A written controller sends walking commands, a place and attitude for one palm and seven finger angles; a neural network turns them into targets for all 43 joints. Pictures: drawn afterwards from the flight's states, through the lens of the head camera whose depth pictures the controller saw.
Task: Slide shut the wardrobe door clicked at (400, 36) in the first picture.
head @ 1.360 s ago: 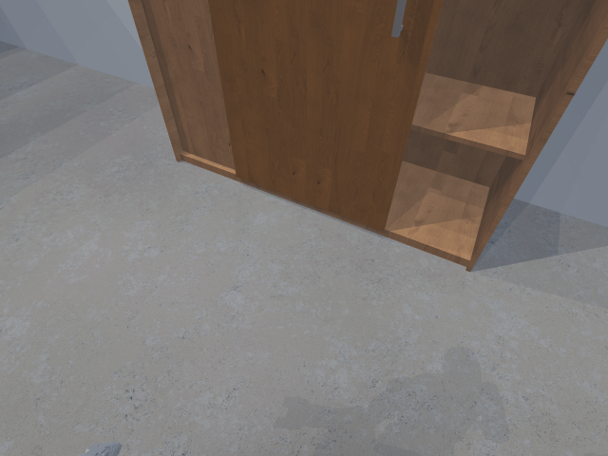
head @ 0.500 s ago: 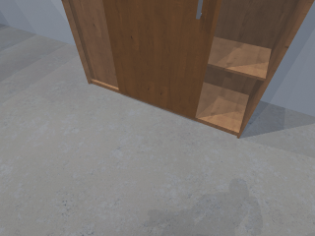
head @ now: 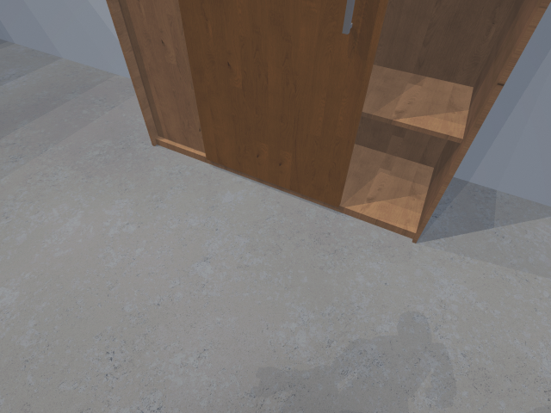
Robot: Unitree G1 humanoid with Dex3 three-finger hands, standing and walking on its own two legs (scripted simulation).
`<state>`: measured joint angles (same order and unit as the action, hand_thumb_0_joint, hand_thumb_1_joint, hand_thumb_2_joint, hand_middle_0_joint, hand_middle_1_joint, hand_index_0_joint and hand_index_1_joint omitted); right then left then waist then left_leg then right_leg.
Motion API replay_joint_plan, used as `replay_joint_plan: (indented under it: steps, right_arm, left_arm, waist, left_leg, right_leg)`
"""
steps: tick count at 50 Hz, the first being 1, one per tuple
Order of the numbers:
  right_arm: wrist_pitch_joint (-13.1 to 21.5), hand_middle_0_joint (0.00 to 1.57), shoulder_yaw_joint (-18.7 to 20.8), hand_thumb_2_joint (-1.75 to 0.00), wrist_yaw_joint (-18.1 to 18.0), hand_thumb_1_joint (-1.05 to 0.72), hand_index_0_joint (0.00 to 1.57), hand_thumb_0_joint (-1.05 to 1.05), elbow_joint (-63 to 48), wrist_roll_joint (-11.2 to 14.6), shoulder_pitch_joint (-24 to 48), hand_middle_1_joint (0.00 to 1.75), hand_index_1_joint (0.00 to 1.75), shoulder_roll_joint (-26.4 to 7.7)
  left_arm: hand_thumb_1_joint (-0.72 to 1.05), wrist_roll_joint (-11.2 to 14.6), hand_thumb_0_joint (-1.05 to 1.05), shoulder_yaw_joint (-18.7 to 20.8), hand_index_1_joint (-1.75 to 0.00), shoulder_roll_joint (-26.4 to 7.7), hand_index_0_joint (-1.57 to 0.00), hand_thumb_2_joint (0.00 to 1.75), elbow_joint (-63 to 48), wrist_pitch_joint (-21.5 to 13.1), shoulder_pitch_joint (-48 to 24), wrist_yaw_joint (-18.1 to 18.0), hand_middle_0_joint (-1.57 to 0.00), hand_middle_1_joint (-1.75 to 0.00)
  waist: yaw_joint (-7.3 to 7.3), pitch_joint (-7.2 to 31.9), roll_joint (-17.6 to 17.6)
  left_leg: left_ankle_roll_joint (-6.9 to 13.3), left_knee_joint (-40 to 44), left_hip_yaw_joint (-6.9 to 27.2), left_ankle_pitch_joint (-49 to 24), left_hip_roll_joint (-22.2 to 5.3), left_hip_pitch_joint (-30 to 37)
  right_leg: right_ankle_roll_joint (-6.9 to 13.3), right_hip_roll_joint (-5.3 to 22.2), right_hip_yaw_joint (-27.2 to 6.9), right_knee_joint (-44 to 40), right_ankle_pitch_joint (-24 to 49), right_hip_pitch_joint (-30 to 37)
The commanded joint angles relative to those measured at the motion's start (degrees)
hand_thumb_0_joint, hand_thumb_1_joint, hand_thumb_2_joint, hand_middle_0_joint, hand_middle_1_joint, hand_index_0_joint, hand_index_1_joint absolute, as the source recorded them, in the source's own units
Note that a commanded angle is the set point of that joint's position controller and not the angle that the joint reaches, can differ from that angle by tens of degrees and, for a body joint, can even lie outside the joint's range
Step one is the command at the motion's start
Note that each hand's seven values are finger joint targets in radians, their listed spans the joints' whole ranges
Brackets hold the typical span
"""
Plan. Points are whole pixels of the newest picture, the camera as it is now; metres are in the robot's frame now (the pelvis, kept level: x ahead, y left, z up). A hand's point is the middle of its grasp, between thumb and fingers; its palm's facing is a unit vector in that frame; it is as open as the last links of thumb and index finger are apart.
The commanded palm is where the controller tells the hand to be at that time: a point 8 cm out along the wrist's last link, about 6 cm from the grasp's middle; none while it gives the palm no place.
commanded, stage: look at it before walking up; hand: left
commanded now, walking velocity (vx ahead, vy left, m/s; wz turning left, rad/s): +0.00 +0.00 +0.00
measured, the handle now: out of the picture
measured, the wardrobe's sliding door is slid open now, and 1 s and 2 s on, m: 0.37 0.37 0.37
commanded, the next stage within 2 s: walk to a spot facing it in 0.08 s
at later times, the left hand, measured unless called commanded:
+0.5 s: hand out of the picture +0.03 +0.22 -0.20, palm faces +0.03 -0.98 -0.18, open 7.4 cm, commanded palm none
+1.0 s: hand (197, 323) +0.32 +0.18 -0.19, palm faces +0.06 -0.98 -0.19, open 7.3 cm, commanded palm none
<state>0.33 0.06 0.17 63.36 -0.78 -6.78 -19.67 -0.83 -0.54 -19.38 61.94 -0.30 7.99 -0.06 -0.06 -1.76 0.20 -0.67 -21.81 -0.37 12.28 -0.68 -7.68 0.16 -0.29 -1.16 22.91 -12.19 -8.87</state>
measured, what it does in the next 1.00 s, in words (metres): walks ahead: right foot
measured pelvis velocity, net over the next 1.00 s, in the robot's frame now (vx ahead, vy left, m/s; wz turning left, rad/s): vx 0.24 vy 0.00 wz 0.06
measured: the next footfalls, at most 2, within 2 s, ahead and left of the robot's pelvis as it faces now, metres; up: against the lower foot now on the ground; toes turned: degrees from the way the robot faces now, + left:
right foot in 0.84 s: +0.33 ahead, -0.11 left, +0.00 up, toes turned -7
left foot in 1.22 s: +0.44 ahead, +0.15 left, +0.00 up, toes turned +16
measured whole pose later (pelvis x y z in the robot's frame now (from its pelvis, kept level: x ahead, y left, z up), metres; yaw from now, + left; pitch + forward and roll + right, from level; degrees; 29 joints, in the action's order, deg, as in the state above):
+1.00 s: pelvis +0.24 +0.00 -0.02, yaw +3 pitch -2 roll -2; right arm 0.7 3.4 -0.2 64.9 -1.5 -21.2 -8.6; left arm -1.7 2.8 -9.6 58.2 -3.9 10.0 -1.1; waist -2.6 -3.4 -0.8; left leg 1.9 -71.6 -2.3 21.1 -5.6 -26.0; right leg 2.1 2.1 11.1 33.6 -14.3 -17.5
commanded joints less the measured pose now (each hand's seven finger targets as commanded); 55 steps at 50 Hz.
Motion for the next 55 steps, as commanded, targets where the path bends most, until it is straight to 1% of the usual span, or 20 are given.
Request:
replay_joint_plan:
  steps: [1,9,12,14,18,21,22,24,25,27,31,37,40,41,42,43,45,48,51,55]
  right_arm:
    - [1.6,0.20,2.1,-0.90,-0.9,-0.90,0.20,0.00,-3.4,0.3,3.1,0.30,0.30,-11.8]
    - [1.6,0.20,2.1,-0.90,-0.9,-0.90,0.20,0.00,-3.3,0.3,3.1,0.30,0.30,-11.8]
    - [0.2,0.20,0.4,-0.90,-0.3,-0.90,0.20,0.00,-1.4,-0.3,-2.1,0.30,0.30,-3.9]
    - [-0.3,0.20,0.7,-0.90,-0.1,-0.90,0.20,0.00,-2.0,-0.7,-2.9,0.30,0.30,-3.8]
    - [0.5,0.20,1.2,-0.90,-0.1,-0.90,0.20,0.00,-3.8,-0.6,-5.7,0.30,0.30,-1.5]
    - [1.6,0.20,1.5,-0.90,0.0,-0.90,0.20,0.00,-3.3,-0.2,-10.4,0.30,0.30,0.4]
    - [1.9,0.20,1.8,-0.90,0.0,-0.90,0.20,0.00,-2.3,-0.2,-13.8,0.30,0.30,0.2]
    - [2.8,0.20,3.7,-0.90,-0.9,-0.90,0.20,0.00,1.3,-0.9,-25.8,0.30,0.30,-5.0]
    - [3.0,0.20,3.2,-0.90,-1.5,-0.90,0.20,0.00,1.8,-0.7,-28.1,0.30,0.30,-3.4]
    - [4.0,0.20,2.6,-0.90,-1.9,-0.90,0.20,0.00,1.2,-0.2,-26.1,0.30,0.30,0.1]
    - [5.1,0.20,2.5,-0.90,-2.4,-0.90,0.20,0.00,1.9,-0.2,-24.8,0.30,0.30,2.8]
    - [4.9,0.20,2.7,-0.90,-2.4,-0.90,0.20,0.00,3.9,-0.5,-24.9,0.30,0.30,3.4]
    - [4.6,0.20,3.3,-0.90,-2.4,-0.90,0.20,0.00,3.8,0.0,-22.9,0.30,0.30,2.3]
    - [4.6,0.20,3.2,-0.90,-1.8,-0.90,0.20,0.00,3.3,0.3,-23.0,0.30,0.30,3.7]
    - [4.8,0.20,2.5,-0.90,-1.4,-0.90,0.20,0.00,1.3,1.2,-25.9,0.30,0.30,7.7]
    - [4.4,0.20,2.8,-0.90,-1.4,-0.90,0.20,0.00,-0.4,1.1,-21.3,0.30,0.30,7.7]
    - [3.5,0.20,3.4,-0.90,-0.5,-0.90,0.20,0.00,-2.0,0.0,-15.3,0.30,0.30,8.5]
    - [1.3,0.20,3.4,-0.90,-0.1,-0.90,0.20,0.00,-0.9,-0.9,-18.9,0.30,0.30,10.9]
    - [0.2,0.20,3.4,-0.90,0.6,-0.90,0.20,0.00,-2.8,-0.7,-17.7,0.30,0.30,11.4]
    - [1.1,0.20,3.4,-0.90,1.7,-0.90,0.20,0.00,-6.1,-0.5,-11.3,0.30,0.30,10.5]
  left_arm:
    - [0.90,0.3,0.00,2.6,-0.30,-12.1,-0.20,0.90,-3.8,-1.3,-2.7,-0.6,-0.20,-0.30]
    - [0.90,0.3,0.00,2.6,-0.30,-12.2,-0.20,0.90,-3.6,-1.4,-2.3,-0.6,-0.20,-0.30]
    - [0.90,-0.1,0.00,1.2,-0.30,-5.0,-0.20,0.90,-1.5,0.2,3.7,-0.7,-0.20,-0.30]
    - [0.90,-0.4,0.00,1.9,-0.30,-6.1,-0.20,0.90,-2.0,0.7,5.1,-0.1,-0.20,-0.30]
    - [0.90,-0.2,0.00,3.6,-0.30,-7.3,-0.20,0.90,-2.8,-0.1,10.0,0.0,-0.20,-0.30]
    - [0.90,-0.1,0.00,4.1,-0.30,-5.3,-0.20,0.90,-3.8,-0.8,8.9,0.0,-0.20,-0.30]
    - [0.90,-0.1,0.00,3.9,-0.30,-3.8,-0.20,0.90,-4.3,-0.8,7.6,0.2,-0.20,-0.30]
    - [0.90,-0.3,0.00,3.0,-0.30,2.0,-0.20,0.90,-7.2,-1.2,2.5,0.4,-0.20,-0.30]
    - [0.90,-0.6,0.00,3.2,-0.30,1.4,-0.20,0.90,-9.3,-1.9,-1.1,0.2,-0.20,-0.30]
    - [0.90,-0.4,0.00,3.4,-0.30,2.2,-0.20,0.90,-8.3,-2.8,-0.5,0.9,-0.20,-0.30]
    - [0.90,-0.4,0.00,3.3,-0.30,5.9,-0.20,0.90,-7.7,-1.9,0.2,1.7,-0.20,-0.30]
    - [0.90,0.0,0.00,3.6,-0.30,7.4,-0.20,0.90,-8.6,-1.8,-2.8,1.8,-0.20,-0.30]
    - [0.90,-0.6,0.00,4.9,-0.30,4.7,-0.20,0.90,-4.4,-2.6,11.7,1.3,-0.20,-0.30]
    - [0.90,-1.1,0.00,6.0,-0.30,0.7,-0.20,0.90,-1.9,-3.4,20.4,0.7,-0.20,-0.30]
    - [0.90,-1.1,0.00,7.6,-0.30,-6.0,-0.20,0.90,-0.8,-3.8,26.4,-0.4,-0.20,-0.30]
    - [0.90,0.0,0.00,7.8,-0.30,-7.5,-0.20,0.90,-0.5,-3.3,25.7,-0.5,-0.20,-0.30]
    - [0.90,-0.2,0.00,6.0,-0.30,-1.7,-0.20,0.90,-3.3,-3.3,13.6,-0.7,-0.20,-0.30]
    - [0.90,-1.1,0.00,4.5,-0.30,3.7,-0.20,0.90,-4.4,-3.9,7.2,-1.3,-0.20,-0.30]
    - [0.90,-1.1,0.00,4.7,-0.30,3.3,-0.20,0.90,-4.2,-4.0,6.0,-1.1,-0.20,-0.30]
    - [0.90,-1.1,0.00,4.9,-0.30,1.0,-0.20,0.90,-3.4,-3.9,8.5,-0.5,-0.20,-0.30]
  waist:
    - [-0.07,3.3,-0.3]
    - [0.08,3.8,-0.1]
    - [0.48,2.8,1.1]
    - [0.81,-3.7,3.3]
    - [1.08,-4.8,8.7]
    - [-1.35,-5.2,5.1]
    - [-2.77,-5.5,1.1]
    - [-7.01,-8.1,-19.2]
    - [-6.92,-11.0,-13.2]
    - [-4.78,-7.8,-4.0]
    - [-2.59,-6.1,-7.1]
    - [-1.36,-6.8,-7.7]
    - [5.52,0.5,-4.3]
    - [9.00,5.2,0.6]
    - [9.39,13.2,14.0]
    - [9.01,11.2,10.4]
    - [4.51,-1.4,6.6]
    - [-1.48,-2.6,3.1]
    - [-3.21,-3.6,6.1]
    - [-1.31,-4.9,5.8]
  left_leg:
    - [2.0,3.7,5.1,-7.4,-6.2,1.1]
    - [2.0,3.7,5.1,-8.6,-6.3,1.6]
    - [1.2,1.8,3.6,7.3,-4.7,-1.1]
    - [1.5,0.2,3.2,18.1,-2.8,-8.4]
    - [1.5,-12.4,-1.6,13.6,-0.8,-13.6]
    - [2.0,-7.1,-2.2,10.5,-2.1,-5.9]
    - [2.8,-3.0,0.2,11.1,-2.7,0.0]
    - [10.4,11.8,25.9,12.8,-19.0,9.6]
    - [14.0,12.4,29.3,3.0,-22.1,11.2]
    - [14.5,8.9,21.9,-13.4,-20.7,14.1]
    - [11.5,10.1,9.0,-17.4,-14.7,11.3]
    - [9.5,9.8,2.9,-23.4,-13.3,4.4]
    - [7.0,-9.0,-0.9,-35.0,-10.8,1.8]
    - [4.9,-23.9,-2.1,-24.5,-8.0,-8.2]
    - [2.7,-45.1,-4.1,11.2,0.2,-22.6]
    - [3.8,-56.7,0.8,20.2,-0.6,-26.9]
    - [3.9,-59.4,2.0,10.8,-6.1,-29.6]
    - [1.9,-50.6,1.1,7.7,-8.6,-22.5]
    - [0.5,-37.5,-1.7,4.9,-8.9,-18.4]
    - [0.7,-24.1,-5.9,1.8,-6.2,-14.8]
  right_leg:
    - [1.8,6.9,-6.1,-4.1,8.5,-0.2]
    - [1.7,7.0,-5.9,-4.2,10.1,0.5]
    - [1.0,6.4,-6.4,-4.8,-10.4,-0.6]
    - [2.2,6.8,-9.5,-7.1,-22.9,-3.9]
    - [7.3,13.5,-17.1,-11.0,-28.1,-2.4]
    - [7.7,12.6,-12.4,-6.5,-21.0,-7.8]
    - [6.0,8.6,-7.4,-0.8,-18.5,-12.5]
    - [0.9,-1.5,7.0,27.8,-17.7,-29.7]
    - [1.2,2.1,2.0,35.6,-18.0,-36.3]
    - [1.0,5.9,0.9,39.6,-13.5,-37.1]
    - [-0.2,6.9,4.6,33.7,-6.9,-32.0]
    - [1.8,3.6,9.1,16.9,-0.3,-17.1]
    - [3.6,0.4,10.5,10.3,2.3,2.7]
    - [5.7,6.4,3.7,8.2,0.6,16.6]
    - [12.0,24.8,-22.5,0.3,-3.3,27.3]
    - [15.2,30.2,-31.9,-7.9,-12.0,21.2]
    - [12.0,26.2,-23.3,-11.8,-23.8,1.0]
    - [8.7,21.7,-6.8,-12.4,-13.6,-11.8]
    - [7.5,18.9,2.2,-13.4,-10.0,-16.1]
    - [7.1,17.6,4.9,-11.9,-10.9,-13.6]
